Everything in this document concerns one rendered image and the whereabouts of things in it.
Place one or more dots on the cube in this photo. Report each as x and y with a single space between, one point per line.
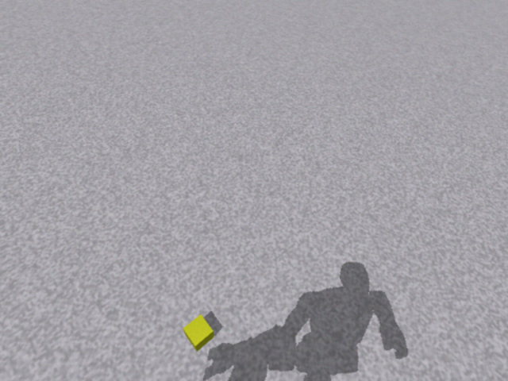
198 332

